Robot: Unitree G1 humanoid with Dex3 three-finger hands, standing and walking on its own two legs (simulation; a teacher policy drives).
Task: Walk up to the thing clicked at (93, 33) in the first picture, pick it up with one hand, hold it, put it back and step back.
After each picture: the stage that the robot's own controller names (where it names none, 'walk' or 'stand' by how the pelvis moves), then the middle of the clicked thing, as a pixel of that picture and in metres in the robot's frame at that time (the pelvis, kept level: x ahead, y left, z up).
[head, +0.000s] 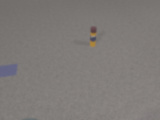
stand; (93, 36) +1.47 -0.09 -0.66
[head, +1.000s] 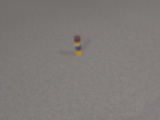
walk; (77, 46) +1.35 +0.16 -0.64
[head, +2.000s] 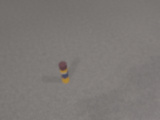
walk; (64, 72) +0.90 +0.25 -0.65
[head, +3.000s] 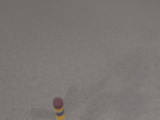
walk; (59, 109) +0.54 +0.18 -0.63
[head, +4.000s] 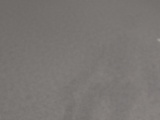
stand; out of the picture +0.38 +0.18 -0.63
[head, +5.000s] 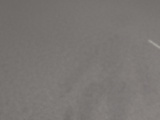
stand; out of the picture +0.33 +0.20 -0.65
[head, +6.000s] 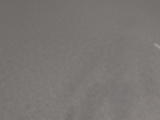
stand; out of the picture +0.35 +0.18 -0.66
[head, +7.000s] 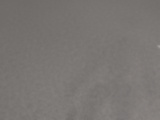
stand; out of the picture +0.34 +0.17 -0.66
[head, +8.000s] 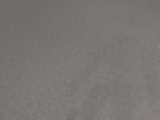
stand; out of the picture +0.34 +0.17 -0.66
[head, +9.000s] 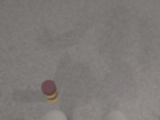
go down; (50, 92) +0.40 +0.16 -0.43
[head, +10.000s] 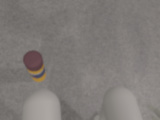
go down; (36, 68) +0.44 +0.19 -0.28
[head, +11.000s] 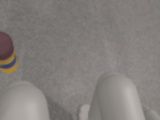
close in; (4, 56) +0.42 +0.22 -0.19
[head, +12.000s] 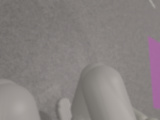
close; out of the picture +0.42 +0.25 -0.16
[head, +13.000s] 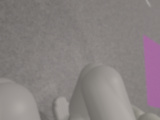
lift; out of the picture +0.41 +0.25 -0.16
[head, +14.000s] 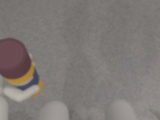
lift; (23, 75) +0.34 +0.19 +0.03
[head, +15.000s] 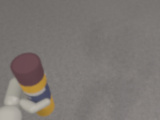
hold; (37, 89) +0.31 +0.16 +0.05
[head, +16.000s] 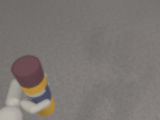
hold; (37, 90) +0.31 +0.16 +0.05
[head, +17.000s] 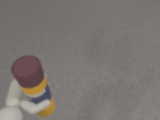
hold; (37, 91) +0.31 +0.16 +0.06
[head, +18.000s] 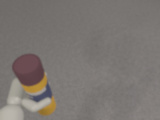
crouch; (38, 89) +0.32 +0.16 +0.06
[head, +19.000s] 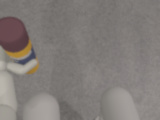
crouch; (21, 52) +0.44 +0.18 -0.03
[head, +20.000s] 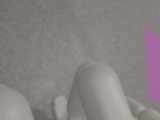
lower; out of the picture +0.43 +0.26 -0.17
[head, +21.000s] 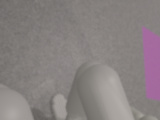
lower; out of the picture +0.43 +0.27 -0.16
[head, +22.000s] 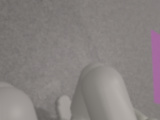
lower; out of the picture +0.42 +0.26 -0.16
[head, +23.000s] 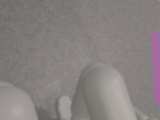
lower; out of the picture +0.42 +0.27 -0.16
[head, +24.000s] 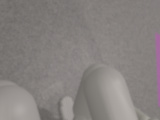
loosen; out of the picture +0.42 +0.26 -0.15
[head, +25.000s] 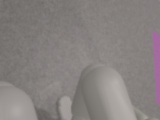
withdraw; out of the picture +0.42 +0.26 -0.17
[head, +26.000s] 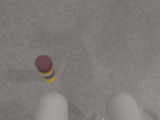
walk; (47, 70) +0.45 +0.19 -0.33
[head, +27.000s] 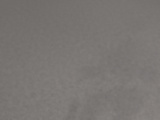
stand; out of the picture +0.37 +0.16 -0.59
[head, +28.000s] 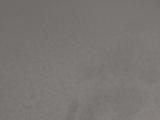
stand; out of the picture +0.38 +0.17 -0.60
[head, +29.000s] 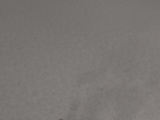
stand; out of the picture +0.38 +0.17 -0.61
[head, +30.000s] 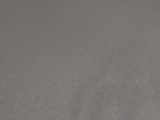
stand; out of the picture +0.38 +0.17 -0.66
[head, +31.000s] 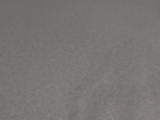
stand; out of the picture +0.37 +0.18 -0.66
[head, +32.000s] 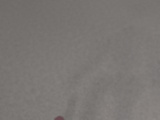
walk; out of the picture +0.38 +0.18 -0.65
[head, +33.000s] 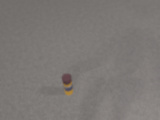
walk; (67, 85) +0.63 +0.14 -0.63
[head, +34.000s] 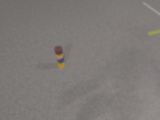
stand; (60, 57) +0.98 +0.25 -0.63
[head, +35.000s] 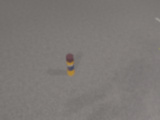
stand; (70, 65) +0.99 +0.14 -0.64
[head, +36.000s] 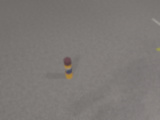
stand; (68, 68) +0.98 +0.16 -0.66
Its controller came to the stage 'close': yes
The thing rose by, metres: 0.69
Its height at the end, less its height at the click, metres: +0.00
